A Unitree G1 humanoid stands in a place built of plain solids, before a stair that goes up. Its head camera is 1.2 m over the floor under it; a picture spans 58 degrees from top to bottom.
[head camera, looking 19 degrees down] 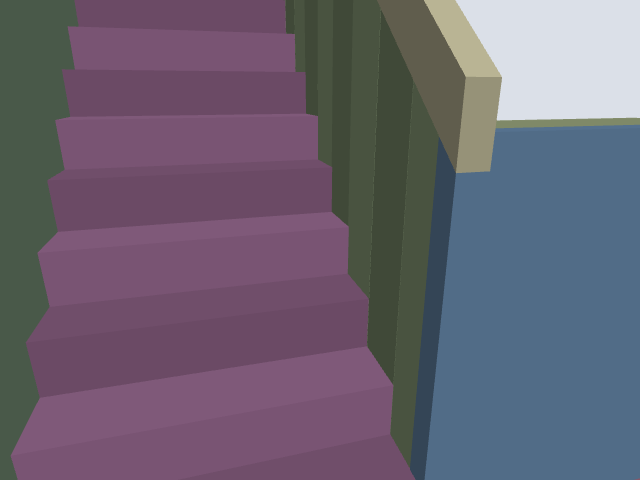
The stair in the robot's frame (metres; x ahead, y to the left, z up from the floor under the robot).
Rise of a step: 0.18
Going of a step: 0.22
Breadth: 1.00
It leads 15 degrees to the left of straight ahead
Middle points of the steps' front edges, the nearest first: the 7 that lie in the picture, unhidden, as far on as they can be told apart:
0.95 0.26 0.37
1.16 0.32 0.55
1.37 0.38 0.73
1.58 0.44 0.92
1.78 0.49 1.10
1.99 0.55 1.28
2.20 0.61 1.47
